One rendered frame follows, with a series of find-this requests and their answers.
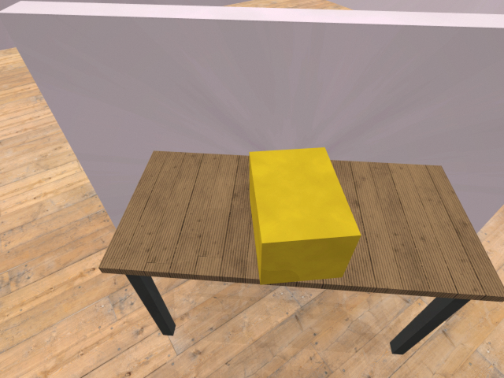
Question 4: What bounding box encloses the carton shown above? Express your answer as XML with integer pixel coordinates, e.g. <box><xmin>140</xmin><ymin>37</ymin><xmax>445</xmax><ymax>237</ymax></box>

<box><xmin>249</xmin><ymin>147</ymin><xmax>361</xmax><ymax>285</ymax></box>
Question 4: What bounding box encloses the table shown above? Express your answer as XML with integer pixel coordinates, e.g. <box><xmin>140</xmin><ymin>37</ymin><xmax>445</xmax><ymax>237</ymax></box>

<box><xmin>98</xmin><ymin>151</ymin><xmax>504</xmax><ymax>354</ymax></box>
